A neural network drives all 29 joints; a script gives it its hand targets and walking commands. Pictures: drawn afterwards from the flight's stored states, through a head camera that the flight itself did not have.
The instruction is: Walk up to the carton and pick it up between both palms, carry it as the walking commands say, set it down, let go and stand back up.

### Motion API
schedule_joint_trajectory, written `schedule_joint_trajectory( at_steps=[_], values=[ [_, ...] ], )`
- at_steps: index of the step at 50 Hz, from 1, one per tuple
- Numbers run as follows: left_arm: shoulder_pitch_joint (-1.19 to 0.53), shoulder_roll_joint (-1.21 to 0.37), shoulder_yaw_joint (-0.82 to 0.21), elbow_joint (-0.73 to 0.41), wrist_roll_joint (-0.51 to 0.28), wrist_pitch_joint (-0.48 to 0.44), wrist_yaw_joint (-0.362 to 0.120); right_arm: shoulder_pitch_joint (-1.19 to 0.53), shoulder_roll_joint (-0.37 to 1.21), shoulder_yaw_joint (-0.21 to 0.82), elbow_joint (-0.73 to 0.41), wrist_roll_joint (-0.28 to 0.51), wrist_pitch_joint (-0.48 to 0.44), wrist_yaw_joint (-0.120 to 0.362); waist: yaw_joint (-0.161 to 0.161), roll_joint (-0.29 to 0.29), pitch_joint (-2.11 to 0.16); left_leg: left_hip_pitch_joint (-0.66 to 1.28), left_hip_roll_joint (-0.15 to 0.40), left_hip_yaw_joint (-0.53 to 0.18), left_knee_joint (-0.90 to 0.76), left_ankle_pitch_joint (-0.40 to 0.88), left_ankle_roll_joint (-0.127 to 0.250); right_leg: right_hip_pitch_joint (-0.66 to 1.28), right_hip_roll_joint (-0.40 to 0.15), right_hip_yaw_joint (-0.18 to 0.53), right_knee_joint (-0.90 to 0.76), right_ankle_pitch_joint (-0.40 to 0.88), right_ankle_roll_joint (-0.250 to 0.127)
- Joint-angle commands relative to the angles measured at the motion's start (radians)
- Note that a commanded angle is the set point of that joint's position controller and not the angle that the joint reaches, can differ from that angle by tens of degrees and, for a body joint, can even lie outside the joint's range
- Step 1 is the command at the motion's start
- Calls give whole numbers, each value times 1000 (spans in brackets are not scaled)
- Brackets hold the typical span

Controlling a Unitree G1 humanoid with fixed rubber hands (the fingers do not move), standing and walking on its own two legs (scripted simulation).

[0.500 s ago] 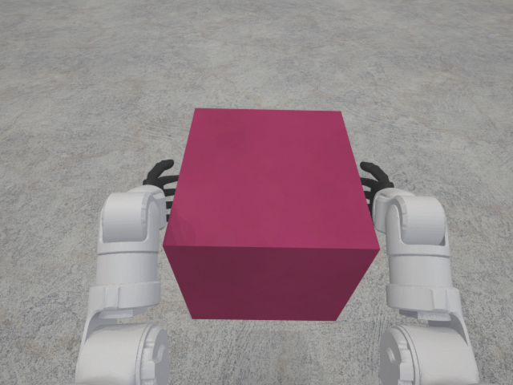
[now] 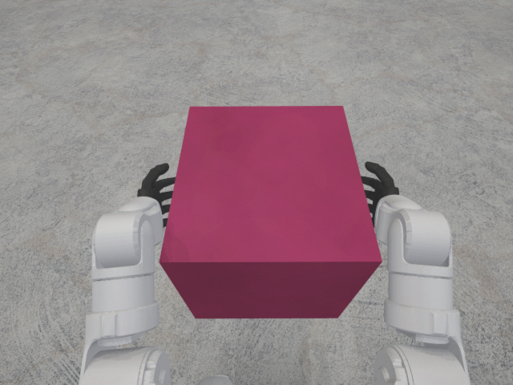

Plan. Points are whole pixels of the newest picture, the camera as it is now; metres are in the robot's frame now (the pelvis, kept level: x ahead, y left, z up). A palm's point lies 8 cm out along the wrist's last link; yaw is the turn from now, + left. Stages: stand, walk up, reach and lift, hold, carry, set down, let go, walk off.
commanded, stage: carry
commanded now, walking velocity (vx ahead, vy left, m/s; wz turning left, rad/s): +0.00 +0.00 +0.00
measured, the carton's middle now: (266, 216) +0.36 +0.01 +0.03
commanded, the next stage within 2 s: none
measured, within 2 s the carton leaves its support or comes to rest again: neither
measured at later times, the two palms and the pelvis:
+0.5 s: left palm (151, 201) +0.32 +0.18 +0.13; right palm (397, 208) +0.31 -0.16 +0.13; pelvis +0.01 +0.01 +0.01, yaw -1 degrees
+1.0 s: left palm (141, 230) +0.30 +0.20 +0.08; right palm (376, 237) +0.29 -0.14 +0.09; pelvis +0.02 +0.03 +0.00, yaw -2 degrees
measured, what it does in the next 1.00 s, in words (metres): stands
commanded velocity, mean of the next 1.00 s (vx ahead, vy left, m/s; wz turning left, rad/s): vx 0.00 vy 0.06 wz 0.00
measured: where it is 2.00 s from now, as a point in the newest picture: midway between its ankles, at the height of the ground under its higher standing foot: outside the picture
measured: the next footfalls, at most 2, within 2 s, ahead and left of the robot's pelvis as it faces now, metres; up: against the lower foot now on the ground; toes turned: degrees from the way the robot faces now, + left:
right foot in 1.58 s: +0.02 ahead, -0.02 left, +0.00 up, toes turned -11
left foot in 1.92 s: +0.04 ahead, +0.33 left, +0.00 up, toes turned +4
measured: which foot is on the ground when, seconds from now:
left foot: down 0.00-1.00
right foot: down 0.00-1.00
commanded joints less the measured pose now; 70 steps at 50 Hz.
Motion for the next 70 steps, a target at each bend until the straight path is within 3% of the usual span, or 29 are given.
schedule_joint_trajectory(
  at_steps=[1,3,4,6,8,10,18,33,37,42,46,48,50,52,53,56,57,58,59,60,61,62,64,65,66,67,69,70],
  values=[
    [-588,-980,-707,-124,-399,4,-238,-569,950,699,-81,392,1,216,-49,-132,-386,146,42,19,-49,-4,30,157,-227,210,-196,181,-84],
    [-516,-966,-685,-103,-362,14,-235,-506,964,692,-38,398,12,234,-43,-93,-386,214,101,-31,-111,154,40,116,-153,125,-145,131,-34],
    [-529,-965,-683,-111,-356,14,-235,-514,968,694,-36,402,10,242,-39,-32,-385,206,129,-61,-118,226,45,127,-110,81,-111,101,-14],
    [-609,-959,-694,-127,-367,7,-231,-595,966,709,-42,420,3,245,-35,11,-358,147,147,-86,-166,167,44,153,-85,78,-104,31,-3],
    [-569,-959,-686,-115,-357,10,-231,-558,965,698,-31,415,6,245,-40,-5,-321,113,128,-69,-184,67,34,158,-105,116,-147,-12,-16],
    [-566,-956,-681,-96,-351,13,-231,-560,958,698,-23,415,8,247,-42,-23,-306,122,112,-42,-179,57,26,145,-124,137,-181,-13,-22],
    [-595,-971,-674,-67,-361,16,-233,-569,956,676,5,408,4,247,-42,-1,-298,147,129,-54,-216,35,27,131,-100,119,-177,-21,-12],
    [-627,-980,-658,-32,-366,-12,-238,-599,954,654,10,389,-24,234,-42,0,-339,184,130,-42,-190,119,35,151,-90,110,-142,59,-16],
    [-638,-977,-660,-40,-368,-24,-238,-620,962,669,0,401,-33,233,-41,-10,-345,173,107,-16,-151,150,32,161,-118,131,-145,89,-20],
    [-470,-996,-650,-74,-344,7,-240,-484,996,698,-38,398,1,244,-37,-113,-347,100,76,33,-49,124,7,185,-234,214,-149,192,-41],
    [-352,-1024,-676,-156,-334,24,-247,-374,1031,731,-104,401,13,257,-31,-133,-329,84,72,35,-37,128,16,147,-239,204,-116,197,-30],
    [-290,-1034,-700,-211,-335,28,-250,-305,1038,746,-153,398,15,261,-28,-91,-328,114,93,5,-56,210,26,107,-208,167,-65,178,-6],
    [-257,-1035,-734,-273,-345,26,-253,-249,1029,759,-207,392,10,260,-27,20,-333,169,149,-74,-116,321,43,41,-139,95,38,117,30],
    [-239,-1030,-774,-334,-361,22,-256,-190,1004,770,-264,380,3,253,-32,145,-336,231,217,-160,-189,379,84,-47,-70,34,112,-93,56],
    [-221,-1023,-791,-352,-366,20,-258,-168,989,777,-295,376,0,249,-32,159,-331,229,222,-160,-199,368,101,-47,-59,22,106,-158,55],
    [-140,-986,-814,-375,-370,11,-259,-114,939,802,-372,362,-5,237,-26,75,-320,177,166,-76,-170,284,88,40,-56,16,16,-53,40],
    [-116,-970,-816,-378,-369,9,-258,-95,921,806,-385,359,-5,235,-24,40,-320,139,143,-50,-148,237,69,81,-85,55,-15,-3,31],
    [-97,-948,-813,-381,-365,8,-257,-74,905,809,-391,355,-3,234,-26,-42,-315,81,110,-20,-97,168,39,113,-160,158,-64,43,10],
    [-75,-926,-804,-381,-358,8,-255,-64,893,809,-397,354,1,235,-26,-168,-299,12,69,18,-12,84,8,140,-266,301,-148,74,-27],
    [-53,-918,-799,-379,-353,9,-255,-61,875,804,-401,350,5,236,-24,-265,-285,-42,45,51,81,-54,-15,158,-362,400,-205,134,-74],
    [-44,-918,-800,-375,-351,10,-254,-52,869,800,-392,345,7,237,-26,-293,-278,-48,56,50,156,-148,-25,139,-412,428,-212,177,-105],
    [-44,-918,-800,-378,-347,11,-252,-37,866,799,-379,345,8,242,-32,-259,-270,-19,67,38,142,-164,-23,100,-409,398,-205,182,-95],
    [-35,-905,-796,-384,-334,15,-247,-23,867,798,-365,358,7,252,-39,-178,-250,142,65,15,-65,-48,2,-13,-283,225,-137,132,-9],
    [-35,-902,-789,-379,-331,16,-243,-20,863,791,-349,362,8,257,-36,-29,-228,205,128,-85,-225,-38,17,-102,-176,135,-39,40,29],
    [-59,-895,-792,-399,-329,18,-242,3,850,781,-327,356,5,261,-51,218,-229,257,300,-304,-361,36,52,-239,-56,4,153,-201,85],
    [-67,-900,-795,-385,-328,20,-245,10,861,781,-329,355,8,262,-49,271,-229,243,322,-296,-355,121,81,-234,-47,8,288,-343,78],
    [-58,-913,-795,-361,-333,14,-254,-2,878,797,-355,363,6,263,-50,106,-242,229,267,-200,-322,143,130,-230,-55,31,452,-318,47],
    [-58,-916,-797,-357,-337,13,-254,-21,882,801,-366,368,1,263,-48,74,-251,229,244,-151,-314,119,149,-229,-63,30,480,-281,37]
  ],
)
